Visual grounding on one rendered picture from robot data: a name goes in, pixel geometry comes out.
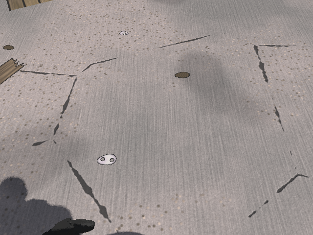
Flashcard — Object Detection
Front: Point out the robot left hand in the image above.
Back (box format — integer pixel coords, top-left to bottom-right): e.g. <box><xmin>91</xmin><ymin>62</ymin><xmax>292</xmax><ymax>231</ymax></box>
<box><xmin>42</xmin><ymin>217</ymin><xmax>95</xmax><ymax>235</ymax></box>

